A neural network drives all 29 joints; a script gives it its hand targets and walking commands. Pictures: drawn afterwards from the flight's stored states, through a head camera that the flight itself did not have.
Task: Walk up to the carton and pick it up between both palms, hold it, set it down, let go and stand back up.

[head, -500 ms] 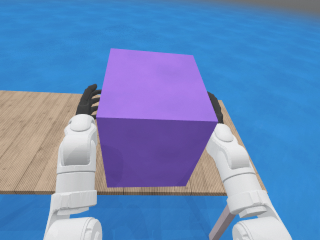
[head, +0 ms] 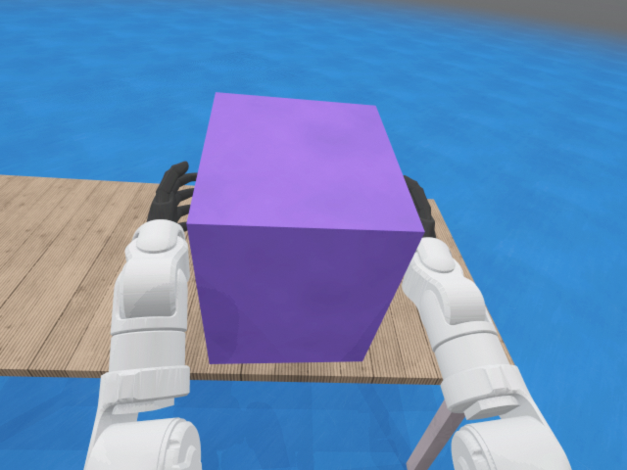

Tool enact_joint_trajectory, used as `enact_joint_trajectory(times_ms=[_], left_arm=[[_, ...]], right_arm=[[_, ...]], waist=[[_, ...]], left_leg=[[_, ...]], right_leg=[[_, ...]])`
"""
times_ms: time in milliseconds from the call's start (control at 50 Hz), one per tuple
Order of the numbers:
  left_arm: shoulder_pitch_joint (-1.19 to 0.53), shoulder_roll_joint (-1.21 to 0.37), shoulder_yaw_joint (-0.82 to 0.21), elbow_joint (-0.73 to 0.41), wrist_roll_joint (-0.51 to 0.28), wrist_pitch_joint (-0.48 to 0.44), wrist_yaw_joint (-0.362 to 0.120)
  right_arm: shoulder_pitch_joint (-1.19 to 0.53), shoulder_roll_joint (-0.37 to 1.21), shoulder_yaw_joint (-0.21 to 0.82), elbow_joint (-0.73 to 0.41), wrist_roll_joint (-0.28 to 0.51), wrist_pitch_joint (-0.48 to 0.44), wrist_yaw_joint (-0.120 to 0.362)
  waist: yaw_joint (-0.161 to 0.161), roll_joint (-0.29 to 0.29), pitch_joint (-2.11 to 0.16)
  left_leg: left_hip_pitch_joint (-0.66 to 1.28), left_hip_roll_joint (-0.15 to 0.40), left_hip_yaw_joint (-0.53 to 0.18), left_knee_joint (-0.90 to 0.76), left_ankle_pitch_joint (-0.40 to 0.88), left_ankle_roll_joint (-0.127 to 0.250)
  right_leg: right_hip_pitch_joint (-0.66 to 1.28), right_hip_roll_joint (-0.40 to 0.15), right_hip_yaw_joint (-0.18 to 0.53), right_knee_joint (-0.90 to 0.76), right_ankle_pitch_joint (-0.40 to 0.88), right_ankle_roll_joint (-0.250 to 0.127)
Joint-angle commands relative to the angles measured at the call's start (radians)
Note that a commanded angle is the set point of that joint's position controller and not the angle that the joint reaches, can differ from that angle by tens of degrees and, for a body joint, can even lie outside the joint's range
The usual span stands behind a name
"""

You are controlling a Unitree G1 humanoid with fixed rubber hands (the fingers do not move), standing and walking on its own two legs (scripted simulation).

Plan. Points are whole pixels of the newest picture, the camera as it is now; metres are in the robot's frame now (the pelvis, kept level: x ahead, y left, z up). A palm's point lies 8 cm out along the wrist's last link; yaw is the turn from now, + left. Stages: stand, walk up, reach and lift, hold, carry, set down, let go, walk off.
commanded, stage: hold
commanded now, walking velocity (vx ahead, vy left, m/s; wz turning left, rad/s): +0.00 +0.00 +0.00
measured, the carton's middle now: (293, 234) +0.39 +0.02 +0.15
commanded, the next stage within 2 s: none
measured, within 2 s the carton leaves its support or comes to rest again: neither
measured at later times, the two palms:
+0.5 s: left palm (168, 224) +0.36 +0.17 +0.19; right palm (415, 237) +0.36 -0.14 +0.18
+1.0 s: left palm (172, 222) +0.36 +0.16 +0.19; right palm (419, 239) +0.35 -0.14 +0.18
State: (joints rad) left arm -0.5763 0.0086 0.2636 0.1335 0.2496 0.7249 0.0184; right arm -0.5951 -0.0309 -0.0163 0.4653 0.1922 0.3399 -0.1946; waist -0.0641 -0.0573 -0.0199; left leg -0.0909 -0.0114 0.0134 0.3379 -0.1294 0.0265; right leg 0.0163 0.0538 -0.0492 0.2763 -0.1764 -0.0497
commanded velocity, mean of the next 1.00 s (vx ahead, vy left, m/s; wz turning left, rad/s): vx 0.00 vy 0.00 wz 0.00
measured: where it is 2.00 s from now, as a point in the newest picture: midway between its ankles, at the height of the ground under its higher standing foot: outside the picture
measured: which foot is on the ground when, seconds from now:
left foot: down 0.00-1.00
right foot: down 0.00-1.00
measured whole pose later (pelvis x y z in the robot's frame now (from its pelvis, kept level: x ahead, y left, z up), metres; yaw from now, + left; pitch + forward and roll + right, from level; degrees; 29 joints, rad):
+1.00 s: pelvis +0.01 +0.00 +0.00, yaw -1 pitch -7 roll -1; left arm -0.51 -0.01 0.24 0.03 0.24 0.76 0.03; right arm -0.54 -0.07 0.04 0.38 0.23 0.36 -0.21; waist -0.06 -0.03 -0.02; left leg -0.07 -0.01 0.02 0.35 -0.16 0.03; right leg 0.03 0.05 -0.03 0.27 -0.19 -0.04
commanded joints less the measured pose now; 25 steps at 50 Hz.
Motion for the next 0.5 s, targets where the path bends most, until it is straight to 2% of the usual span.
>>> enact_joint_trajectory(times_ms=[0,20,40,60,80,100,160,180,200,220,240,260,320,360,420,460,480], left_arm=[[-0.705,-0.614,-0.561,-0.169,-0.166,-0.082,-0.154],[-0.722,-0.606,-0.564,-0.175,-0.157,-0.085,-0.154],[-0.714,-0.595,-0.558,-0.180,-0.160,-0.090,-0.151],[-0.718,-0.606,-0.565,-0.176,-0.170,-0.090,-0.150],[-0.717,-0.613,-0.564,-0.186,-0.170,-0.092,-0.147],[-0.719,-0.622,-0.579,-0.199,-0.170,-0.088,-0.143],[-0.703,-0.586,-0.546,-0.172,-0.155,-0.090,-0.144],[-0.691,-0.612,-0.554,-0.171,-0.165,-0.088,-0.145],[-0.677,-0.605,-0.546,-0.152,-0.153,-0.083,-0.144],[-0.689,-0.597,-0.529,-0.112,-0.139,-0.077,-0.149],[-0.680,-0.602,-0.513,-0.121,-0.125,-0.077,-0.153],[-0.678,-0.603,-0.504,-0.128,-0.123,-0.076,-0.157],[-0.706,-0.601,-0.525,-0.173,-0.142,-0.081,-0.165],[-0.713,-0.599,-0.531,-0.154,-0.148,-0.084,-0.159],[-0.713,-0.614,-0.571,-0.201,-0.171,-0.085,-0.148],[-0.695,-0.598,-0.546,-0.163,-0.154,-0.084,-0.147],[-0.707,-0.599,-0.556,-0.186,-0.163,-0.087,-0.150]], right_arm=[[-0.890,0.567,0.367,-0.333,0.061,-0.082,0.075],[-0.896,0.567,0.369,-0.337,0.054,-0.081,0.079],[-0.887,0.565,0.382,-0.333,0.060,-0.076,0.086],[-0.883,0.566,0.385,-0.335,0.071,-0.076,0.085],[-0.893,0.574,0.384,-0.351,0.064,-0.078,0.085],[-0.902,0.574,0.396,-0.363,0.070,-0.079,0.086],[-0.899,0.583,0.390,-0.354,0.070,-0.084,0.085],[-0.898,0.571,0.398,-0.353,0.071,-0.084,0.086],[-0.905,0.578,0.402,-0.355,0.072,-0.083,0.086],[-0.917,0.562,0.390,-0.345,0.057,-0.078,0.084],[-0.927,0.571,0.370,-0.335,0.057,-0.078,0.083],[-0.932,0.576,0.384,-0.350,0.056,-0.079,0.086],[-0.901,0.578,0.394,-0.344,0.058,-0.078,0.082],[-0.939,0.593,0.387,-0.360,0.060,-0.082,0.082],[-0.913,0.586,0.399,-0.387,0.081,-0.086,0.078],[-0.898,0.573,0.398,-0.372,0.079,-0.079,0.076],[-0.907,0.572,0.392,-0.371,0.067,-0.079,0.074]], waist=[[-0.029,0.101,-0.380],[-0.021,0.117,-0.389],[-0.007,0.105,-0.408],[-0.020,0.119,-0.402],[-0.018,0.106,-0.430],[-0.005,0.126,-0.433],[-0.009,0.087,-0.422],[0.001,0.102,-0.419],[0.017,0.090,-0.409],[0.012,0.084,-0.370],[0.009,0.067,-0.349],[0.022,0.062,-0.367],[-0.007,0.060,-0.385],[0.009,0.071,-0.403],[-0.008,0.095,-0.442],[-0.011,0.090,-0.411],[-0.005,0.084,-0.415]], left_leg=[[0.268,0.010,-0.036,-0.003,0.177,-0.031],[0.264,0.012,-0.038,-0.004,0.163,-0.028],[0.259,0.013,-0.036,-0.008,0.168,-0.026],[0.250,0.008,-0.038,-0.007,0.156,-0.031],[0.264,0.009,-0.043,-0.005,0.170,-0.031],[0.260,0.009,-0.044,0.001,0.195,-0.036],[0.271,0.005,-0.038,0.002,0.172,-0.026],[0.267,0.006,-0.036,0.004,0.186,-0.029],[0.262,0.013,-0.038,-0.003,0.182,-0.028],[0.241,0.005,-0.034,-0.007,0.138,-0.018],[0.255,0.005,-0.026,-0.017,0.137,-0.013],[0.248,0.005,-0.026,-0.018,0.133,-0.006],[0.259,0.009,-0.031,-0.010,0.165,-0.013],[0.248,0.003,-0.031,-0.013,0.140,-0.012],[0.275,0.003,-0.039,0.007,0.206,-0.030],[0.272,0.006,-0.034,0.007,0.191,-0.024],[0.271,0.000,-0.028,0.001,0.186,-0.023]], right_leg=[[-0.084,-0.027,0.014,-0.044,0.188,0.074],[-0.086,-0.021,0.009,-0.045,0.179,0.075],[-0.066,-0.023,0.016,-0.041,0.191,0.074],[-0.068,-0.032,0.025,-0.039,0.197,0.076],[-0.065,-0.024,0.018,-0.038,0.195,0.077],[-0.056,-0.022,0.017,-0.036,0.209,0.073],[-0.064,-0.029,0.026,-0.042,0.207,0.078],[-0.071,-0.024,0.016,-0.035,0.214,0.078],[-0.048,-0.026,0.018,-0.040,0.203,0.078],[-0.087,-0.034,0.023,-0.048,0.168,0.081],[-0.084,-0.027,0.016,-0.051,0.179,0.081],[-0.068,-0.027,0.017,-0.050,0.190,0.086],[-0.062,-0.031,0.026,-0.049,0.218,0.078],[-0.078,-0.027,0.015,-0.041,0.184,0.087],[-0.054,-0.019,0.015,-0.032,0.234,0.083],[-0.075,-0.024,0.027,-0.039,0.233,0.081],[-0.071,-0.023,0.018,-0.041,0.220,0.081]])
